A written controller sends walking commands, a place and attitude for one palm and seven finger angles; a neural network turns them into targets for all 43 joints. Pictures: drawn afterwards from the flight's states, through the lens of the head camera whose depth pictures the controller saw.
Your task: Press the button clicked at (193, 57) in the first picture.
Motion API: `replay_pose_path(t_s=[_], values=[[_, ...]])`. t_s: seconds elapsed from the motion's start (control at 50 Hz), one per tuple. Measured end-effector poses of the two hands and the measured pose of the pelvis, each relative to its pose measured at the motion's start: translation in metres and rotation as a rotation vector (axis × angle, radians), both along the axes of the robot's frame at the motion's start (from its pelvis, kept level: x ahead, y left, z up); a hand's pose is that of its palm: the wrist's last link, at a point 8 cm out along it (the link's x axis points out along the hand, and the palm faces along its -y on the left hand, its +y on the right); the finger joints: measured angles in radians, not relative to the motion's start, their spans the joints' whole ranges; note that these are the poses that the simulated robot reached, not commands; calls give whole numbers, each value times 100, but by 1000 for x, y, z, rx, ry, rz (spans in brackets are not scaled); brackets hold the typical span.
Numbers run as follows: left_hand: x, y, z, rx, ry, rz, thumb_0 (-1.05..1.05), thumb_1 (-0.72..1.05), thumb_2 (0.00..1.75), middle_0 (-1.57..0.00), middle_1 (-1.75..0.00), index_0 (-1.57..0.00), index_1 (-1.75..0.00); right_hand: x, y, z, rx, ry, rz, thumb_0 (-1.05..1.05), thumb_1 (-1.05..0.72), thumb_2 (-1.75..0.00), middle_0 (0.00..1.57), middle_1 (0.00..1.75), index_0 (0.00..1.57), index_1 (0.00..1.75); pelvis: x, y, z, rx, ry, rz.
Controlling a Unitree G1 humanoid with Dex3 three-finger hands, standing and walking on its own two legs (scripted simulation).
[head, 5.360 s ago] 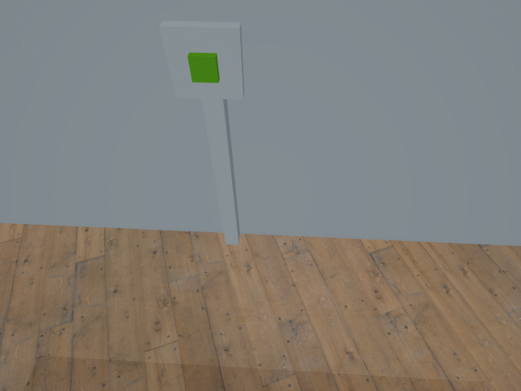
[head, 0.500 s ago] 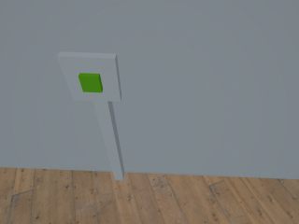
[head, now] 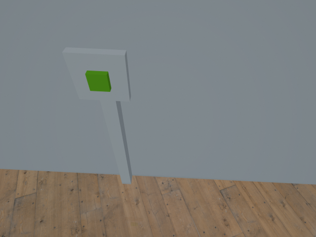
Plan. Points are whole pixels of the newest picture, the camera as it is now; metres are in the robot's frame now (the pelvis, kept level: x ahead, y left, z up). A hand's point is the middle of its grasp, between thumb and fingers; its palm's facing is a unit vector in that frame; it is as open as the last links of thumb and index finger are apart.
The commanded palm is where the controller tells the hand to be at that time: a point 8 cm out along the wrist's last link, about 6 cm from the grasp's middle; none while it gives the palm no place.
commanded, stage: look again from close up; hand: left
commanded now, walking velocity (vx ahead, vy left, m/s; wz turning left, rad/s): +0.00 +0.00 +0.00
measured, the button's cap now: (99, 80) +0.54 +0.23 +0.10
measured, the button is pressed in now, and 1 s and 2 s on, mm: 0 0 0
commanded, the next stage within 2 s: shuffle to correct the standing spot in 0.28 s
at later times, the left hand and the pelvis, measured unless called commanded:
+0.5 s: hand out of the picture +0.00 +0.16 -0.18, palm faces +0.03 -0.99 -0.16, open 7.4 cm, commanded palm none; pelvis +0.01 +0.00 +0.00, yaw +0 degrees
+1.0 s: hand out of the picture +0.05 +0.18 -0.18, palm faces +0.00 -0.97 -0.24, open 7.3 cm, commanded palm none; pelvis +0.03 +0.00 -0.01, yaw -2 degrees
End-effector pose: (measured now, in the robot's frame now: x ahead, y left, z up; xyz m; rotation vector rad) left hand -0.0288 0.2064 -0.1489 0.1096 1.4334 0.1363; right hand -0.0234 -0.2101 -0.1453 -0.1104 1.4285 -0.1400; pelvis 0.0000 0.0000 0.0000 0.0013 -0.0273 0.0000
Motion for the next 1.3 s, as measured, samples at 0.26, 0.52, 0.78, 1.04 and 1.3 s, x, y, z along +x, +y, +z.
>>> replay_pose_path(t_s=[0.26, 0.52, 0.78, 1.04, 1.3], values=[[15, -3, 0, -3, -26, 0, 0, 91, 90, -20, -30, -20, -30, 15, 2, -1, 3, -21, 3, 1, -91, -89, 20, 30, 20, 30, 5, 0, 0, 1, 4, -2], [26, 3, -1, 7, -28, 1, 0, 91, 90, -20, -30, -20, -30, 24, -2, -2, -2, -15, 3, 1, -91, -89, 20, 30, 20, 30, 17, 0, -2, 1, 8, -7], [46, 3, -2, 5, 21, 10, 0, 91, 90, -20, -30, -19, -30, 50, 6, -2, -12, -4, -23, 1, -91, -89, 20, 30, 20, 30, 48, 3, -3, 2, 16, -15], [83, 27, 5, 97, -114, -59, 1, 92, 90, -20, -30, -20, -30, 64, -19, -6, -39, -114, -35, 1, -92, -89, 20, 30, 20, 30, 23, 1, -7, 1, 18, -28], [86, 23, 28, 133, -194, -107, 0, 91, 90, -20, -30, -20, -30, 60, -26, -12, 18, -200, 7, 1, -92, -89, 20, 30, 20, 30, 5, -8, -4, 24, 5, -34]])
